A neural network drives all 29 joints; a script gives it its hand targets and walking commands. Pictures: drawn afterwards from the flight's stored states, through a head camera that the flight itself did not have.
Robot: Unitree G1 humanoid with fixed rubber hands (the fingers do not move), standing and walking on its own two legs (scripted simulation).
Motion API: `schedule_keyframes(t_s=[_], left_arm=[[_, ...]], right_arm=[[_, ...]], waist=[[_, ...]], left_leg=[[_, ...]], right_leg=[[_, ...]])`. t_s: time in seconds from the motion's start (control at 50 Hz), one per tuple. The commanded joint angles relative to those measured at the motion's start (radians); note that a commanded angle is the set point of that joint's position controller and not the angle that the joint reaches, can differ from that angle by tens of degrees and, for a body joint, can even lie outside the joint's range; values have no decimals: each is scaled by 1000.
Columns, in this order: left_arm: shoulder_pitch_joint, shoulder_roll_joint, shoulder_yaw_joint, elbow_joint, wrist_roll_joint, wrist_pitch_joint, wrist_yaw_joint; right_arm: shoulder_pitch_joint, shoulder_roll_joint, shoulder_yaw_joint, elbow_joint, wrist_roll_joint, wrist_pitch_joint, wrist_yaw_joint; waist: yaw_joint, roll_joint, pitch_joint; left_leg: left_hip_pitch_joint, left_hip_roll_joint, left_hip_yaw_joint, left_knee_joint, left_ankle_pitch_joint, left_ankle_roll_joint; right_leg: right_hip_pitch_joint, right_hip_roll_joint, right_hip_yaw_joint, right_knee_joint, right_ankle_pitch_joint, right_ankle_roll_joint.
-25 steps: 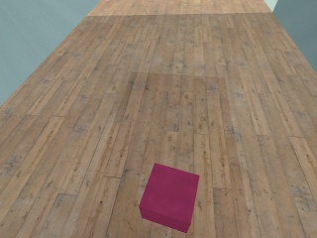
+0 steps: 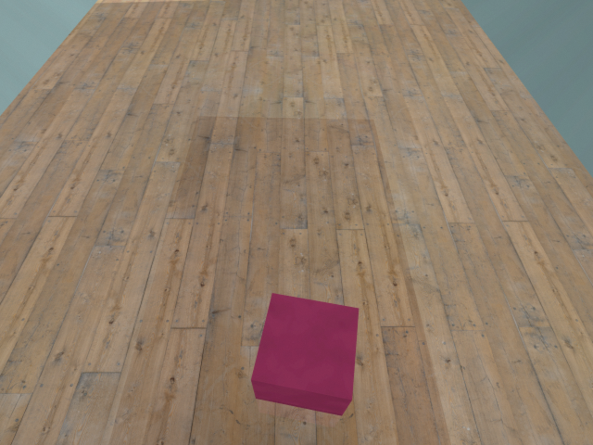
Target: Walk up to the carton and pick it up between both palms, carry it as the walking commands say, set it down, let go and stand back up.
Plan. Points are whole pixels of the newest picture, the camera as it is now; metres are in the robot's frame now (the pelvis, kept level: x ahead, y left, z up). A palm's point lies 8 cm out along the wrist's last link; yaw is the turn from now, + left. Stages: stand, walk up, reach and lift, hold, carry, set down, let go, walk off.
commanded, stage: walk up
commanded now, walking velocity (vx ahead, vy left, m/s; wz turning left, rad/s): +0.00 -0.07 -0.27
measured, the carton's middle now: (306, 353) +0.45 -0.03 -0.66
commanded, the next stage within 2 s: stand in 0.72 s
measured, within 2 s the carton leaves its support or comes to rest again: neither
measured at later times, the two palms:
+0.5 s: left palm out of the picture +0.11 +0.17 -0.11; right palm out of the picture -0.05 -0.30 -0.14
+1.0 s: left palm out of the picture +0.02 +0.21 -0.13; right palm out of the picture -0.01 -0.28 -0.12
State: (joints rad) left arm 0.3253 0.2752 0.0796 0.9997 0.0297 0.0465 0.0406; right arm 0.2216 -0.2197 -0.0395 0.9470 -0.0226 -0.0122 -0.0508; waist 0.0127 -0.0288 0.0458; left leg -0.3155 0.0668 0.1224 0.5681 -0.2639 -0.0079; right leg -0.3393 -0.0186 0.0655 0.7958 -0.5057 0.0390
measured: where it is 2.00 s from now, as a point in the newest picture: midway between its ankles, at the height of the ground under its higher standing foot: outside the picture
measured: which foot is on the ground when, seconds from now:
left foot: down 0.00-0.34, up 0.36-0.62, down 0.64-1.00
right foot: up 0.00-0.32, down 0.34-1.00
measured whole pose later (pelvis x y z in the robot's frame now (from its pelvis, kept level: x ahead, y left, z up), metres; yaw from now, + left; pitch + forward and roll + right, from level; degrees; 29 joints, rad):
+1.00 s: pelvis -0.01 -0.02 +0.01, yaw -5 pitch -1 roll +0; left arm 0.28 0.20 0.02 1.03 0.02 0.00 0.04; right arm 0.24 -0.21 -0.03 1.07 -0.02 0.01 -0.03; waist 0.02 -0.03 0.05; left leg -0.20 0.01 0.09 0.46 -0.25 0.01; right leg -0.19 -0.04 -0.05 0.48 -0.27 0.02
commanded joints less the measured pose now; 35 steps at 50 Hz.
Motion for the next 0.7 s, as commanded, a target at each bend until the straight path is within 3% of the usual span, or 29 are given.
schedule_keyframes(t_s=[0.0,0.02,0.06,0.12,0.18,0.22,0.26,0.28,0.3,0.32,0.34,0.36,0.4,0.44,0.52,0.56,0.6,0.62,0.64,0.66,0.68], left_arm=[[8,43,17,-74,5,22,-14],[9,50,19,-77,6,28,-26],[22,32,11,-67,2,32,-42],[-61,29,-3,-92,1,32,-52],[-150,23,-19,-126,-3,31,-57],[-162,17,-28,-130,-8,24,-57],[-129,-5,-39,-111,-13,5,-54],[-87,-5,-38,-86,-17,-6,-50],[-57,25,-27,-67,-11,-22,-44],[-29,92,-9,-60,2,-38,-39],[-48,154,3,-73,12,-46,-33],[-85,129,-1,-65,8,-46,-29],[-192,70,-17,-77,-2,-46,-26],[-206,25,-31,-77,-7,-52,-17],[-148,28,-33,-42,-8,-59,-7],[-140,36,-28,-26,-10,-57,-4],[-141,37,-28,-15,-18,-53,-6],[-125,18,-34,-11,-20,-53,-7],[-104,-4,-42,-7,-24,-55,-9],[-104,-20,-43,-7,-32,-51,-9],[-98,-25,-42,1,-28,-50,-6]], right_arm=[[90,-189,-35,-30,-8,-2,1],[47,-180,-31,-43,-7,-2,2],[15,-130,-18,-52,-11,-14,5],[100,-143,-23,-20,-20,-20,6],[136,-166,-34,-2,-28,-14,12],[127,-180,-40,5,-33,-3,20],[116,-178,-43,23,-23,14,25],[115,-171,-40,30,-17,21,28],[156,-128,-28,37,-13,24,32],[175,-71,-12,27,-11,25,35],[136,-39,-1,-5,6,42,23],[111,-74,-12,15,6,56,18],[135,-93,-17,44,6,54,22],[168,-66,2,71,7,47,30],[120,-53,9,66,10,41,26],[118,-45,13,70,10,34,21],[159,-39,14,90,7,21,16],[174,-57,7,101,4,15,12],[158,-85,0,107,4,9,11],[124,-94,1,107,8,5,12],[116,-82,6,112,8,2,15]], waist=[[-29,157,-27],[-11,152,-12],[8,207,-14],[-23,222,-32],[-53,268,-42],[-56,294,-58],[-33,292,-74],[-12,247,-85],[-7,131,-94],[-9,-69,-76],[25,-262,-29],[4,-186,-5],[-46,-153,11],[-57,-131,-27],[-31,-118,-35],[-36,-109,-35],[-54,-94,-46],[-48,-53,-51],[-23,35,-33],[-15,109,-19],[-10,118,-8]], left_leg=[[67,393,-371,-327,204,148],[43,352,-306,-324,194,129],[16,271,-165,-312,272,112],[112,263,-114,-272,392,119],[156,278,-107,-271,405,149],[138,267,-91,-260,385,145],[137,236,-75,-228,349,114],[104,211,-51,-185,281,84],[46,156,-17,-99,174,47],[-74,84,21,41,-69,3],[-129,29,-14,138,-275,-36],[-108,52,-95,215,-277,-35],[-89,31,-114,251,-174,-26],[-53,7,-113,227,-126,-20],[1,-1,-112,118,-129,-14],[61,-13,-93,-12,-50,-8],[168,-13,-57,-179,116,-3],[231,30,-79,-197,229,3],[270,81,-117,-183,399,11],[221,101,-163,-195,415,34],[189,105,-180,-219,406,44]], right_leg=[[-166,-21,8,330,-25,6],[-167,-22,3,371,25,5],[-120,-17,-40,356,118,7],[-131,-6,-74,213,115,15],[-89,-3,-97,31,83,9],[-1,15,-126,-90,69,-2],[95,32,-152,-273,165,-13],[198,31,-168,-409,263,-21],[306,-28,-118,-492,321,-28],[359,-205,73,-531,473,-50],[228,-373,279,-570,566,-169],[184,-346,229,-570,547,-202],[161,-244,89,-542,553,-167],[201,-206,-5,-511,680,-163],[236,-230,8,-488,767,-187],[233,-218,2,-466,726,-177],[202,-178,-15,-430,615,-135],[157,-144,-23,-413,519,-105],[109,-83,-57,-390,453,-80],[125,-54,-85,-390,368,-59],[164,-57,-93,-396,334,-51]])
